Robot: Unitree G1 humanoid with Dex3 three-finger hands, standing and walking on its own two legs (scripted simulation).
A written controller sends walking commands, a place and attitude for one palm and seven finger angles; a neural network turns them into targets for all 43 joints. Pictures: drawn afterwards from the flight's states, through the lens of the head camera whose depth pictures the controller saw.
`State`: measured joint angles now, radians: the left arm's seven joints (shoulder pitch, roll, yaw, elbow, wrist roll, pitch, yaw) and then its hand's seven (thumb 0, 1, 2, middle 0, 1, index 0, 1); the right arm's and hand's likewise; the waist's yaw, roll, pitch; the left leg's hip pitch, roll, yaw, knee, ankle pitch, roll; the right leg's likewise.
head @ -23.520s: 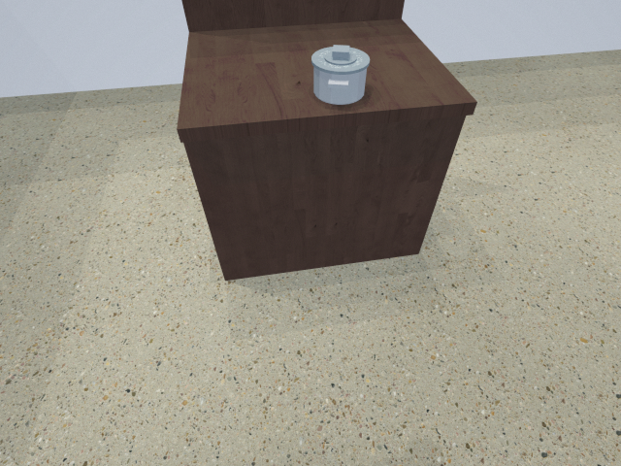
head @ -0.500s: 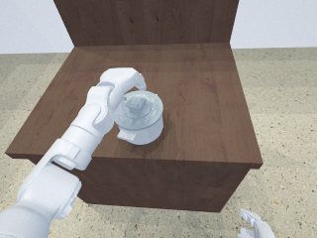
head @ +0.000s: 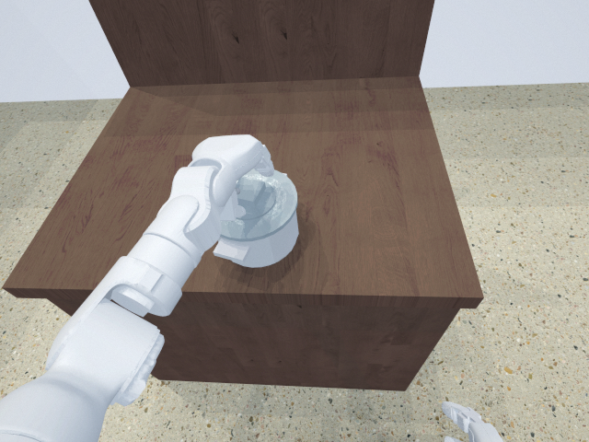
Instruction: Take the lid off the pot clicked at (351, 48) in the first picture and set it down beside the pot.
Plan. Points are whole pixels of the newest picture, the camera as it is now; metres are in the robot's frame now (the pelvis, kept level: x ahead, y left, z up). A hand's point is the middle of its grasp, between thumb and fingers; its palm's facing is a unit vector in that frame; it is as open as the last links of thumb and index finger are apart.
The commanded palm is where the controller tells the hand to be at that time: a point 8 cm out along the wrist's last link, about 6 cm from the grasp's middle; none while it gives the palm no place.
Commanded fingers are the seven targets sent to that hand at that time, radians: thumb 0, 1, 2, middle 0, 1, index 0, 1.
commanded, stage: lower the open fingers around the knob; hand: left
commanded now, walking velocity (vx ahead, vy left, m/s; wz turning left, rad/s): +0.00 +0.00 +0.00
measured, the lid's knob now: (247, 192) +0.48 +0.08 +0.06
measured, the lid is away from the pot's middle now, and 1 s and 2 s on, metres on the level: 0.00 0.01 0.00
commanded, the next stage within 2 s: close the fingers and squeeze the knob in 0.94 s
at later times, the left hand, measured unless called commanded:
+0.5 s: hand (243, 198) +0.44 +0.08 +0.08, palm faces -0.32 -0.03 -0.95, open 10.0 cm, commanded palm +0.43 +0.09 +0.14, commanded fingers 0.00 -0.25 1.32 -0.82 -0.08 -0.82 -0.08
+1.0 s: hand (243, 203) +0.43 +0.08 +0.09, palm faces -0.29 -0.03 -0.96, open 10.3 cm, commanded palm +0.42 +0.08 +0.14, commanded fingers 0.00 -0.25 1.32 -0.82 -0.08 -0.82 -0.08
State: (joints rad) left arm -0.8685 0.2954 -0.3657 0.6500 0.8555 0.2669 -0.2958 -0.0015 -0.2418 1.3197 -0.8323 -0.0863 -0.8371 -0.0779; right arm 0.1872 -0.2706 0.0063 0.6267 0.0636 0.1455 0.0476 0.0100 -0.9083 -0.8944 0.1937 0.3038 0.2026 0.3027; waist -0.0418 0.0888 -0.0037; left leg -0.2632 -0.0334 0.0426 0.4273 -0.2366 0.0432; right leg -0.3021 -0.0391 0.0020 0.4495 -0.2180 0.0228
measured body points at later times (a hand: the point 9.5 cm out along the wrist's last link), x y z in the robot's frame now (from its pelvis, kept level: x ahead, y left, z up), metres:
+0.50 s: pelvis +0.00 -0.01 +0.00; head +0.04 -0.05 +0.45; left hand +0.45 +0.08 +0.14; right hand +0.13 -0.25 -0.14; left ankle -0.01 +0.09 -0.74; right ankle +0.00 -0.14 -0.74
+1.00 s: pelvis +0.01 -0.01 +0.00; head +0.03 -0.05 +0.45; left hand +0.44 +0.08 +0.14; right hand +0.15 -0.24 -0.14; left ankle -0.01 +0.09 -0.74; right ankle +0.00 -0.14 -0.74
